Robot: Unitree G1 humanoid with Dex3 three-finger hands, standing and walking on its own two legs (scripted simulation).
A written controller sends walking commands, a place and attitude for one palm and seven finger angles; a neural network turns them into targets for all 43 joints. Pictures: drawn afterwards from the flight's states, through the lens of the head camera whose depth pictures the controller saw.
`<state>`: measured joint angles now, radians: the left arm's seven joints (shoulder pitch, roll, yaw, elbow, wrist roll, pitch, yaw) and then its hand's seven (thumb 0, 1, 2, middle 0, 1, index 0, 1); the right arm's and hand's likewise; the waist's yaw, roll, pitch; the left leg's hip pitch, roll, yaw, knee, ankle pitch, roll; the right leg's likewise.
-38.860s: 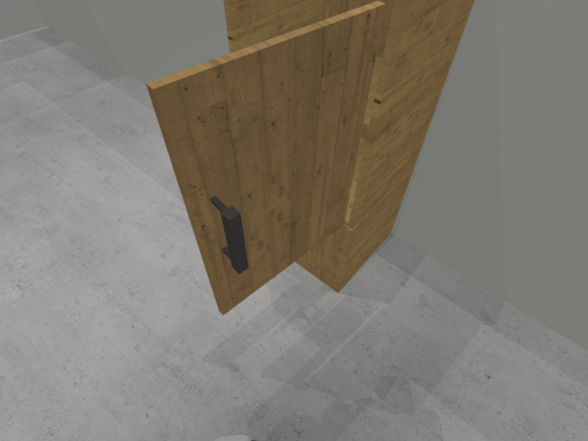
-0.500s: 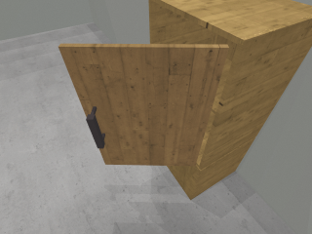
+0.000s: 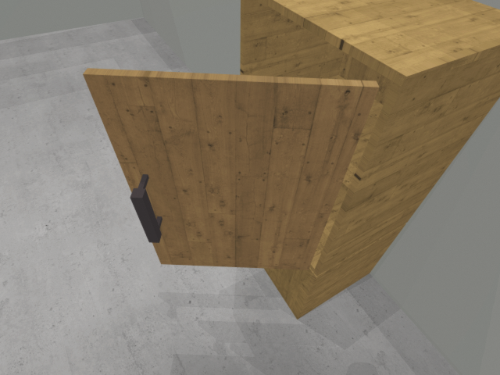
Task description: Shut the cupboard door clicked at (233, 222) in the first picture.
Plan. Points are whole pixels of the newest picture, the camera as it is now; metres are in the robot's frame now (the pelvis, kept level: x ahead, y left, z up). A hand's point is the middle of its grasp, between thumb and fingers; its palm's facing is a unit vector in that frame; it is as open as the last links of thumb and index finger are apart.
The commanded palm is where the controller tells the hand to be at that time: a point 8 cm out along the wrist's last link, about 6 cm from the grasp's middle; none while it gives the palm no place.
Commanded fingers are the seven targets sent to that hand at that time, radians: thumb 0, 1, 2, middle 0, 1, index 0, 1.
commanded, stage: look again from close up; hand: left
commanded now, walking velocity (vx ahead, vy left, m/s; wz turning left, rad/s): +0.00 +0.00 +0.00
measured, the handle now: (150, 209) +0.43 +0.24 -0.04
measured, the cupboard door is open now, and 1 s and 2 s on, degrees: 58 58 58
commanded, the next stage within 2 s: raise the hand and make a fist in 0.18 s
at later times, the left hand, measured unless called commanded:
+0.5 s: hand (144, 317) +0.21 +0.18 -0.01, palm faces +0.18 -0.98 -0.04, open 7.1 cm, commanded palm +0.12 +0.22 -0.07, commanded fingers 0.00 0.90 0.90 -0.40 -0.52 -0.40 -0.52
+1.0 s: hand (152, 351) +0.17 +0.17 -0.06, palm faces -0.02 -1.00 -0.01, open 4.7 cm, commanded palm +0.13 +0.23 -0.05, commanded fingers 0.00 0.90 0.90 -0.86 -1.02 -0.86 -1.02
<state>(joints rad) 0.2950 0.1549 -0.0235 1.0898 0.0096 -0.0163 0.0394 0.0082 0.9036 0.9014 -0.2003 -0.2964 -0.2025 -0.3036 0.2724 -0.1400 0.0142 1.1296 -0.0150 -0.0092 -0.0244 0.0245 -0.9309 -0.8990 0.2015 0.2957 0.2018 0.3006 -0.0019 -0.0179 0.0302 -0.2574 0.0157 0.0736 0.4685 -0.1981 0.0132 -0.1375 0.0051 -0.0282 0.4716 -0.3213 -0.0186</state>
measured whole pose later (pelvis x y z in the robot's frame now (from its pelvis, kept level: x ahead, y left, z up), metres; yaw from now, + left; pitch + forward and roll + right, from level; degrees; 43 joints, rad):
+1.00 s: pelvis -0.04 -0.02 -0.11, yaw +1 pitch +16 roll -2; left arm 0.39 0.23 0.13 -0.02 -0.29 -0.34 -0.29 0.02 0.90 0.90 -0.69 -0.83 -0.69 -0.83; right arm 0.23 -0.18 0.01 0.57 0.03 -0.20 -0.06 0.02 -0.90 -0.90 0.20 0.30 0.21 0.30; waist 0.01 0.04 -0.17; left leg -1.07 0.06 -0.02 1.24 -0.45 -0.01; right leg -0.91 0.03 -0.11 1.25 -0.62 -0.05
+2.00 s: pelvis -0.04 +0.01 -0.09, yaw +1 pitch +14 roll -3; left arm 0.38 0.25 0.13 -0.02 -0.30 -0.38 -0.24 0.02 0.90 0.90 -1.30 -1.50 -1.30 -1.50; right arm 0.27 -0.24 0.02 0.51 0.03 -0.17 -0.05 0.02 -0.90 -0.90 0.20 0.30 0.20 0.30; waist 0.00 0.05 -0.16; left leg -0.99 0.05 -0.01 1.17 -0.44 0.02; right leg -0.82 0.02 -0.09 1.15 -0.58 -0.02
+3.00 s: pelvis -0.04 +0.00 -0.09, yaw +0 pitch +16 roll -2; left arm -0.12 0.28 0.19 0.42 -0.27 -0.39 -0.24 0.02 0.90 0.90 -1.30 -1.50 -1.30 -1.50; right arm 0.26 -0.26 0.02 0.60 0.03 -0.12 -0.05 0.02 -0.90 -0.90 0.20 0.30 0.20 0.30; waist -0.01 0.03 -0.16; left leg -1.00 0.05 0.01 1.14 -0.42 0.02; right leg -0.85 0.02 -0.07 1.14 -0.57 -0.02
